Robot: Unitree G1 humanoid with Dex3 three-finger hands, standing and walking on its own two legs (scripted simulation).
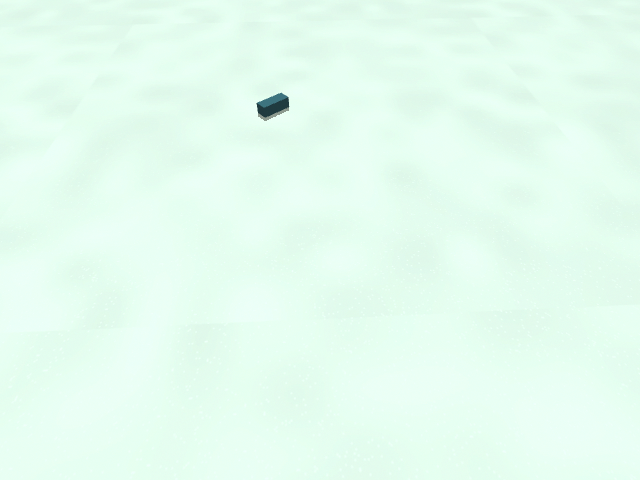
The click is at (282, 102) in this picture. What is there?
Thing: lying carton
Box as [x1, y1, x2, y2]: [257, 93, 288, 117]
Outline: 288,97 282,93 279,93 257,103 258,112 265,117 288,106
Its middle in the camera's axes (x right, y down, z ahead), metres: -0.28 -0.82 +2.33
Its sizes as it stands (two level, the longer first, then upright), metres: 0.182 0.073 0.064
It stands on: the floor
